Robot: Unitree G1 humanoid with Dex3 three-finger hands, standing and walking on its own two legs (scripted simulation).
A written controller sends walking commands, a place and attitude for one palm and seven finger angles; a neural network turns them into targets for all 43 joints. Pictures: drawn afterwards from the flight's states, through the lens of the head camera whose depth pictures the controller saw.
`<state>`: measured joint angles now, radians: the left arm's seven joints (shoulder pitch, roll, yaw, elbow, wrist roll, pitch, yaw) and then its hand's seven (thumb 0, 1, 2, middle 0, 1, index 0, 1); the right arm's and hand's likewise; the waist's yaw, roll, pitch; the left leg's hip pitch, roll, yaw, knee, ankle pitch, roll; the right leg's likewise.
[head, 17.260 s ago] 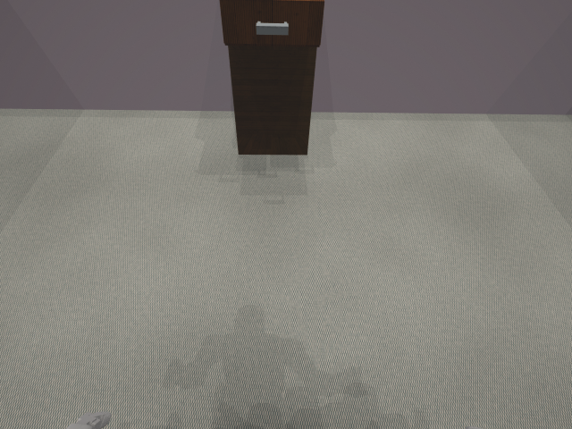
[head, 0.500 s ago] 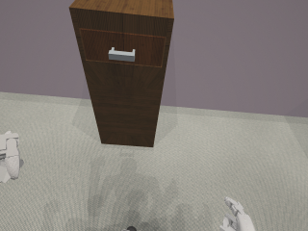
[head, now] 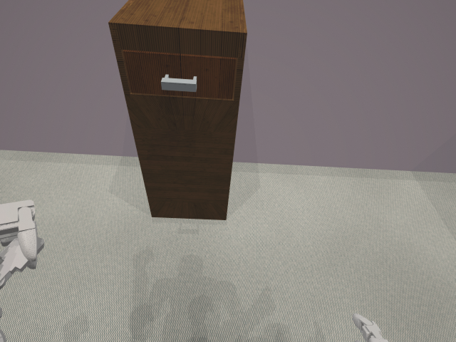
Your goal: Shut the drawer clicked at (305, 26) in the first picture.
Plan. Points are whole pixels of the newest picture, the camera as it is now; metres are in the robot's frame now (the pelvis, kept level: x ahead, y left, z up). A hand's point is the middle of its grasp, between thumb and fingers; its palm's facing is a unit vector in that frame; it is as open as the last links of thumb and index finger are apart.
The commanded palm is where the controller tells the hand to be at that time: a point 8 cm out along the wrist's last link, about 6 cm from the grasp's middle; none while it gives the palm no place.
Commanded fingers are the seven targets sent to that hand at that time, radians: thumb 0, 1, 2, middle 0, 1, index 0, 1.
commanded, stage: stop stepping back and stand still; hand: left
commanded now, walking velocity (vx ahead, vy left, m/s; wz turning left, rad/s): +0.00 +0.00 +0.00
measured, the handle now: (180, 81) +0.83 +0.21 +0.04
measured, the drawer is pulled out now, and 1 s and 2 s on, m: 0.00 0.00 0.00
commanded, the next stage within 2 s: let the arm hang, fingers relaxed in 0.38 s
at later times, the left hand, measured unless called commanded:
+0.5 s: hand (42, 265) +0.17 +0.24 +0.16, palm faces +0.36 -0.82 -0.44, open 3.2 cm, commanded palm none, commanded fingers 0.00 0.90 0.90 -1.32 -1.51 -1.32 -1.51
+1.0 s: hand out of the picture -0.11 +0.20 -0.16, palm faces +0.07 -0.97 -0.24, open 4.6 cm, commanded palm none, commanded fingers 0.00 0.90 0.90 -0.32 -0.43 -0.32 -0.43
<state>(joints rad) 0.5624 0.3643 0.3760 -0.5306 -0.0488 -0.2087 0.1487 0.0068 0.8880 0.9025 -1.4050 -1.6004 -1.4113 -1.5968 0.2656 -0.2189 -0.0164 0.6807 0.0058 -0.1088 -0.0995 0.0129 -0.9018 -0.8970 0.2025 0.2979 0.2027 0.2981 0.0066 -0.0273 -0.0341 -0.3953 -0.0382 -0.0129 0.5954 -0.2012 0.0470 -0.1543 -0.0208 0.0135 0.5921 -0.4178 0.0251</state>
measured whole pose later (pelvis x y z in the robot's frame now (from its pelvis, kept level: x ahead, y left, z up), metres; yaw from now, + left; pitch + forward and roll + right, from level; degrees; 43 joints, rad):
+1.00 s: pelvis -0.04 -0.01 +0.01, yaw +3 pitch -2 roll -1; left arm 0.37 0.25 0.02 1.12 0.02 0.03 0.01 0.01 0.91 0.90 -0.68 -0.84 -0.68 -0.86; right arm 0.31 -0.19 -0.01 1.07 -0.02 0.04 -0.02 0.01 -0.90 -0.90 0.20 0.30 0.20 0.30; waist 0.01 0.00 0.08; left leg -0.31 -0.03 -0.07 0.49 -0.15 0.02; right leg -0.16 0.00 -0.06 0.46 -0.27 -0.01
